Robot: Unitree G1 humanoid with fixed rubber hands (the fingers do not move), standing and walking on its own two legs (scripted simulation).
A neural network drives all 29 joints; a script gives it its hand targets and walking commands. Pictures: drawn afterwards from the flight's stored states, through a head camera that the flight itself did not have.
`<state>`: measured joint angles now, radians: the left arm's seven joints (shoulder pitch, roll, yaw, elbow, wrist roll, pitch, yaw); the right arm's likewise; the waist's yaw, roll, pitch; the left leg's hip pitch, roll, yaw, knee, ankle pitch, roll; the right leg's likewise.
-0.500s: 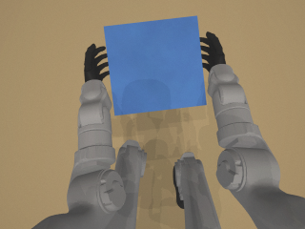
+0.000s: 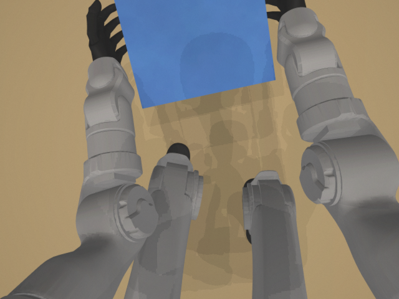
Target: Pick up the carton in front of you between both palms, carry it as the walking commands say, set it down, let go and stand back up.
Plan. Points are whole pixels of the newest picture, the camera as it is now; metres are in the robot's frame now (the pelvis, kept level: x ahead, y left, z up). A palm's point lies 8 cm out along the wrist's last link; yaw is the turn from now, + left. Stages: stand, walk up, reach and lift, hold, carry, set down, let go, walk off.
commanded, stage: set down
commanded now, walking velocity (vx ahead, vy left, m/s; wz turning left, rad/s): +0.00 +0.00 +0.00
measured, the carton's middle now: (198, 43) +0.52 +0.11 -0.24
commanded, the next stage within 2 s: none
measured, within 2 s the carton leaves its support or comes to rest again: rests again in 0.74 s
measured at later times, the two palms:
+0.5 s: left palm (118, 59) +0.46 +0.25 -0.19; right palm (279, 20) +0.57 -0.03 -0.21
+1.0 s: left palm (114, 58) +0.47 +0.26 -0.21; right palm (274, 25) +0.57 -0.03 -0.23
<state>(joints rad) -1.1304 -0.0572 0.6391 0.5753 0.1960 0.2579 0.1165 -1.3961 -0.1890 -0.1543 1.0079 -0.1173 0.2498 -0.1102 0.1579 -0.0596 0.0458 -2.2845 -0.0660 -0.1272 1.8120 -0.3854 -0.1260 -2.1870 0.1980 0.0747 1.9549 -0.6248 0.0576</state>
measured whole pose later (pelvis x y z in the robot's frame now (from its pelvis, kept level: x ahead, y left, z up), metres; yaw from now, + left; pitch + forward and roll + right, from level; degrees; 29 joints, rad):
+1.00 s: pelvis +0.00 +0.00 -0.05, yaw +1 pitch +45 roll +5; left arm -1.28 0.12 0.67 0.92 0.14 0.17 0.02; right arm -1.55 -0.24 -0.07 1.20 -0.15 0.18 -0.04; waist 0.20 -0.01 0.21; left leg -2.33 -0.02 -0.06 1.99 -0.45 -0.12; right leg -2.27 0.16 0.07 2.15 -0.67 0.02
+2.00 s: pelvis -0.01 +0.02 +0.00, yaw +1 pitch +43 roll +2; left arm -1.14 0.12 0.36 0.75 -0.14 0.14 0.20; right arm -1.54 -0.47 0.06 1.16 0.08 0.20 0.00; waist 0.22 -0.04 0.16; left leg -2.20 -0.02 -0.02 1.85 -0.40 -0.05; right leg -2.11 0.03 0.04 2.00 -0.63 0.01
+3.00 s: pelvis +0.06 +0.03 +0.24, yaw -2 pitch +39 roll -1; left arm -0.48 0.07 0.29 0.50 0.06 0.14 -0.06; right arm -0.74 -0.15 -0.22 0.70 -0.17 0.18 -0.08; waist 0.17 -0.02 -0.11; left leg -1.36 0.02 -0.01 0.92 -0.23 -0.01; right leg -1.29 0.06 0.08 0.98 -0.36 0.03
